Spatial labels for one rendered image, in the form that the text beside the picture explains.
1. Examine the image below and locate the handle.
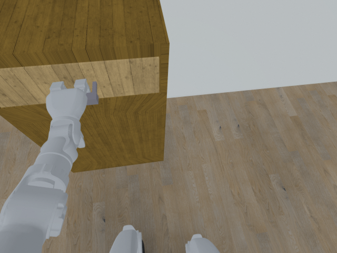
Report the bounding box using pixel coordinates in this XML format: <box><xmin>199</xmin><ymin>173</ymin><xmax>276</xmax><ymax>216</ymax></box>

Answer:
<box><xmin>86</xmin><ymin>81</ymin><xmax>98</xmax><ymax>105</ymax></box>

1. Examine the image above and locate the cabinet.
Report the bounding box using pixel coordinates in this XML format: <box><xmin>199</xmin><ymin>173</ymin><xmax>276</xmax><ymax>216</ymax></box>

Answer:
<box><xmin>0</xmin><ymin>0</ymin><xmax>170</xmax><ymax>173</ymax></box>

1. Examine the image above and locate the left robot forearm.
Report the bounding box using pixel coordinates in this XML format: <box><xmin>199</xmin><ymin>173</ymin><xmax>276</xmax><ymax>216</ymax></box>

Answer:
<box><xmin>0</xmin><ymin>116</ymin><xmax>81</xmax><ymax>230</ymax></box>

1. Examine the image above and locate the left robot hand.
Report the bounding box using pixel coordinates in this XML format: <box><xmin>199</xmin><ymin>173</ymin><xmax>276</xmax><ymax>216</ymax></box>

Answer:
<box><xmin>46</xmin><ymin>79</ymin><xmax>91</xmax><ymax>148</ymax></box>

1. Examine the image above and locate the drawer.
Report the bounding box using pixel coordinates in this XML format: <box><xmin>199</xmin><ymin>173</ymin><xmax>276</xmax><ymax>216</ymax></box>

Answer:
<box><xmin>0</xmin><ymin>56</ymin><xmax>160</xmax><ymax>108</ymax></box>

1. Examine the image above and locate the left robot upper arm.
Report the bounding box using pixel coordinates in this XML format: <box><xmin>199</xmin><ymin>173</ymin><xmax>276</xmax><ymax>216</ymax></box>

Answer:
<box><xmin>0</xmin><ymin>184</ymin><xmax>68</xmax><ymax>253</ymax></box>

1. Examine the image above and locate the left robot shin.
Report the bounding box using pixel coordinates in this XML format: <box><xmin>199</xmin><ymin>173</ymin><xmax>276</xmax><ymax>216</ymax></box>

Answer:
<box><xmin>123</xmin><ymin>225</ymin><xmax>136</xmax><ymax>231</ymax></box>

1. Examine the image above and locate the robot right thigh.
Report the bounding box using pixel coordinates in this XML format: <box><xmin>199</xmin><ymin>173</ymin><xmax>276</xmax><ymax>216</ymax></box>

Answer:
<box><xmin>185</xmin><ymin>238</ymin><xmax>220</xmax><ymax>253</ymax></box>

